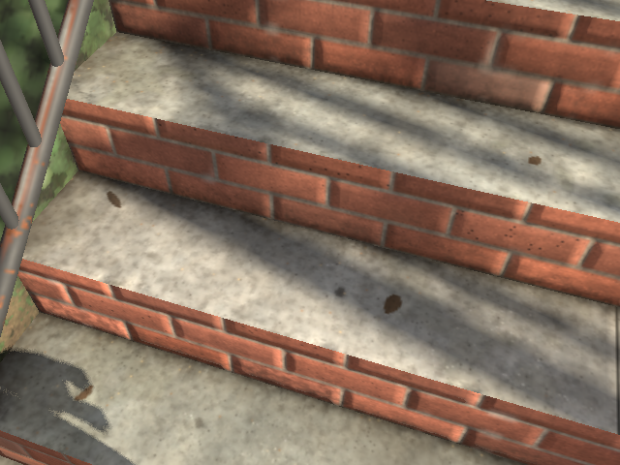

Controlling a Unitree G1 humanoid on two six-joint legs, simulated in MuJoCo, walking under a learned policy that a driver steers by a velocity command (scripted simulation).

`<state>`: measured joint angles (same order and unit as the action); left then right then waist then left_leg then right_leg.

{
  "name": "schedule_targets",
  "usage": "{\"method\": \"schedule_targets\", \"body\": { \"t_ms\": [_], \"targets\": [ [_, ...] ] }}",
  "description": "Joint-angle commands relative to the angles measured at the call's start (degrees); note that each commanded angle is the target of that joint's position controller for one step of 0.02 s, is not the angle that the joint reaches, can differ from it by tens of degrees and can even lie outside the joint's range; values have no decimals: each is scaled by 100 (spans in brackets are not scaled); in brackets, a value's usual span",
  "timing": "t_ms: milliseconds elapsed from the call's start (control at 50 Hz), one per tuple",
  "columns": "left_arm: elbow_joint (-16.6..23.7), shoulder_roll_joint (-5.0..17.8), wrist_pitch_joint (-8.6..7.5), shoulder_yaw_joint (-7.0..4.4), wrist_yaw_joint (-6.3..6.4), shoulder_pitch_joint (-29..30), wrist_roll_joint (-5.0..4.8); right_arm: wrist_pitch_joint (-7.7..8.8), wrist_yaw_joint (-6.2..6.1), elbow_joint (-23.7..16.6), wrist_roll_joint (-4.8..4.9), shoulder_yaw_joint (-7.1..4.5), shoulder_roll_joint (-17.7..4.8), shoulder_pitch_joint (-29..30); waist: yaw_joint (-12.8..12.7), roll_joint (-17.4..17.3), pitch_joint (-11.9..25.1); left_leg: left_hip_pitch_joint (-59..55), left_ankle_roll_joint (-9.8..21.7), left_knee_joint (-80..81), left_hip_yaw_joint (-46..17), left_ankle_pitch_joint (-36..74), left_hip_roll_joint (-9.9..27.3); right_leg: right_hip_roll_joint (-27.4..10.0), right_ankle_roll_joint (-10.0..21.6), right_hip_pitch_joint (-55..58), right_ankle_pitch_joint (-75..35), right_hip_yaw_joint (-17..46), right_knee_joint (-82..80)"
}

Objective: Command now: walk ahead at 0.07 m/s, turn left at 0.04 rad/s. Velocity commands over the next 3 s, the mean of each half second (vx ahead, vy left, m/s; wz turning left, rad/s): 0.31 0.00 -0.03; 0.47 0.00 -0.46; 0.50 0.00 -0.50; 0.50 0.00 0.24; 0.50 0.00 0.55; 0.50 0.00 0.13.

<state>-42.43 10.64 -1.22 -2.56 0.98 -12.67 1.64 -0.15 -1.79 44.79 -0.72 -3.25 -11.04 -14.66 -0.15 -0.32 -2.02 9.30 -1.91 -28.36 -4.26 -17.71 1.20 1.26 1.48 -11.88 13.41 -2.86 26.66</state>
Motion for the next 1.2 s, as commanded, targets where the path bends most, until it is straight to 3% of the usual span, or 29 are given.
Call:
{"method": "schedule_targets", "body": {
  "t_ms": [20,160,280,340,360,380,400,460,520,560,580,600,620,640,660,740,820,880,940,980,1000,1040,1060,1080,1100,1120,1140,1160,1200],
  "targets": [
    [316,339,-32,-82,73,130,1,116,-43,-225,-7,-59,-420,32,-10,-222,1,739,126,691,-201,-314,153,-271,-75,323,614,405,-493],
    [296,341,-165,-9,148,68,-142,294,-73,-174,137,36,-395,92,-24,-200,-489,1265,559,546,-263,-1417,14,-115,164,-209,1632,411,-62],
    [266,565,-370,-44,47,-216,-138,500,60,-78,200,11,-581,-55,-39,-81,189,550,650,-257,-68,1948,-124,-51,367,309,-683,367,376],
    [133,867,-326,-174,56,-906,-142,534,51,-150,172,11,-588,147,-357,299,766,924,423,-1511,199,3527,-279,-553,815,1316,-1840,1108,-25],
    [-8,1002,-257,-222,95,-1322,-151,556,61,-175,193,26,-533,302,-521,679,761,1448,292,-2238,330,2470,-353,-1141,1196,1688,-1892,1834,-601],
    [-116,1036,-204,-229,88,-1331,-128,532,73,-321,212,60,-431,568,-471,1195,215,2319,189,-2778,482,-961,-336,-1963,1634,1679,-2120,2681,-1227],
    [-142,993,-178,-207,69,-1149,-118,472,72,-439,277,62,-411,674,-338,880,-190,2661,207,-3062,290,-1965,7,-2208,1712,1399,-1640,2908,-1347],
    [136,1010,-118,-207,96,-133,-231,467,100,-455,107,132,-268,502,115,462,-296,1556,250,-1490,453,-1392,97,-1448,1026,304,-1280,1794,-1300],
    [218,1238,-7,-268,191,133,-279,465,98,-198,66,-1,-398,-360,657,828,218,-162,156,-240,857,1031,-319,-1140,863,-295,-2501,1347,-674],
    [256,620,-35,-113,168,17,-312,433,71,-114,14,-145,-734,-980,871,74,563,-1182,173,500,752,1659,-246,-425,376,-876,-1793,834,1072],
    [496,93,-83,41,150,113,-190,408,28,-62,-21,-263,-1326,-1562,879,-1582,845,-1921,458,999,-1124,2921,1241,251,-95,-2146,1313,493,3154],
    [548,278,-133,-22,132,-607,-440,464,30,-314,-244,-304,-1615,-1308,479,-1794,1309,-1566,1565,1556,-3091,740,2461,143,-238,-2690,2143,1077,5153],
    [512,659,-105,-105,108,-473,-473,500,51,-443,-198,-207,-1199,-685,341,-911,708,-1165,1834,1755,-3066,-1378,2439,-229,-244,-3487,1710,1108,6301],
    [572,780,-96,-153,91,-39,-468,506,47,-466,-66,-102,-841,-318,258,-661,-39,-796,1597,1708,-2318,-1669,2119,-337,-187,-4229,1304,1033,6642],
    [454,659,-91,-127,105,-84,-422,498,40,-437,-72,-43,-722,-173,181,-370,-200,-532,1411,1668,-1770,-1149,1814,-379,-203,-4307,877,1001,7036],
    [583,112,-63,71,21,-165,-372,430,-9,3,-204,51,-585,-850,191,-306,47,-293,1445,1499,-542,650,1733,-181,-212,-4972,406,813,9560],
    [1325,-282,39,394,15,959,-359,285,-48,456,-43,177,-295,-1495,261,-84,-415,-1022,1099,1581,-122,-288,1964,-284,-54,-7286,928,1143,10788],
    [1659,-493,58,603,-40,1265,-281,245,-60,496,-175,272,-324,-1407,115,-126,-518,-298,931,1740,404,241,1842,-300,-138,-7330,482,883,10740],
    [2075,-446,45,728,-57,1636,-258,225,-143,466,-24,286,-570,-1200,-59,-213,-410,343,839,1940,981,395,1346,-576,-288,-6739,-23,490,9092],
    [2308,-390,11,763,-127,2145,-174,170,-314,517,12,245,-738,-1544,182,-312,-180,-68,970,2208,966,732,1407,-710,-380,-6494,-247,112,8248],
    [2580,-709,-9,990,-224,2490,-196,96,-403,554,207,107,-1183,-1582,195,-509,1,-16,1125,3015,965,1267,1695,-920,-205,-5680,1161,-192,6937],
    [2455,-669,22,975,-289,2348,-292,-121,-423,618,235,75,-1252,-1744,108,-390,399,-805,1078,2515,1573,3539,1637,-582,114,-4367,2328,-761,5703],
    [2226,-380,-12,775,-266,2144,-237,-48,-365,570,157,61,-1435,-1499,7,-543,795,-997,1221,1764,1782,7703,1661,123,323,-3447,2699,-1506,5722],
    [2133,190,-98,504,-284,1565,-259,-17,-332,586,-46,126,-1494,-1346,-472,-1532,1366,-1396,1255,505,1674,12237,1729,593,651,-2630,2570,-1540,5156],
    [1851,779,-125,234,-327,519,-251,25,-285,266,-26,49,-1774,-985,-982,-2010,2178,-1543,1136,-909,1603,12910,1690,758,1028,-1494,2189,-638,3917],
    [1374,1378,-94,-21,-247,-551,-119,205,-163,-146,24,59,-1593,-655,-1328,-749,2553,1084,862,-2976,1372,11376,1068,-109,1704,537,2959,2118,2842],
    [947,2146,66,-236,-20,-1248,-27,565,163,-384,-54,111,-1182,-39,-1297,1785,2932,2780,515,-5329,523,1584,-367,-1240,2189,1681,2643,5797,-512],
    [667,1861,80,-131,108,-1413,168,723,461,-227,24,39,-1048,164,-1177,1235,3112,3634,563,-7922,-849,851,-484,-1783,1865,1571,3080,6963,-1225],
    [-94,848,48,138,-110,-1358,8,753,565,-946,14,336,-57,1306,-588,191,532,5268,844,-9125,-337,987,-217,-1284,1175,-330,3382,5237,-641]
  ]
}}
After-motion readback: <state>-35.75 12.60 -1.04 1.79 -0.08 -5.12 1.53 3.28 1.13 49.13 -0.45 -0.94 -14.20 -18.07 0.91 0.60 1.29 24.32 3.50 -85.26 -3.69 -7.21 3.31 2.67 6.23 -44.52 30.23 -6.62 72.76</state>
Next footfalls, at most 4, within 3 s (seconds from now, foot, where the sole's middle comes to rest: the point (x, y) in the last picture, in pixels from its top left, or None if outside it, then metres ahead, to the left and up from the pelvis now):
0.56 left None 0.16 0.15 -0.77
1.08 right None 0.35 -0.16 -0.58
1.60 left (406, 307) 0.65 -0.14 -0.38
2.08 right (585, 167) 0.80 -0.43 -0.19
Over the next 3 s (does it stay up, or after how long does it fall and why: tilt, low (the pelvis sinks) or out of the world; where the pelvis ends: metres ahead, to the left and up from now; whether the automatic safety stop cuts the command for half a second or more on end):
stays up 1.15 -0.20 0.79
